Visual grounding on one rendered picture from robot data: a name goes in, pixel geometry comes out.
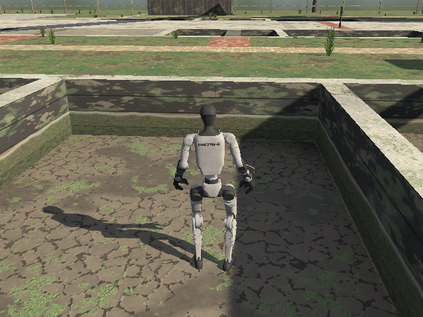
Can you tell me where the robot right hand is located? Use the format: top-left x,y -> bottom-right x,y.
239,178 -> 254,194

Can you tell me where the robot right upper arm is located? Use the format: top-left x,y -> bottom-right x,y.
223,133 -> 243,168

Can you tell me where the right robot thigh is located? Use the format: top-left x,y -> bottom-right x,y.
221,184 -> 237,230

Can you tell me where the robot thigh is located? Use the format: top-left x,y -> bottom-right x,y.
221,184 -> 237,230
190,184 -> 204,228

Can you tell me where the robot left upper arm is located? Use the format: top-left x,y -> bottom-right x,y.
179,133 -> 195,169

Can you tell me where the robot left forearm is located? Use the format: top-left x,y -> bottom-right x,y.
174,160 -> 186,181

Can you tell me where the robot left hand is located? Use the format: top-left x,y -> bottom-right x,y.
173,178 -> 188,190

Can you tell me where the left robot thigh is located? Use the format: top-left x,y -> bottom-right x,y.
190,184 -> 204,228

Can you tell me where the robot right forearm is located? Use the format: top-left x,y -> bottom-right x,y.
237,158 -> 252,182

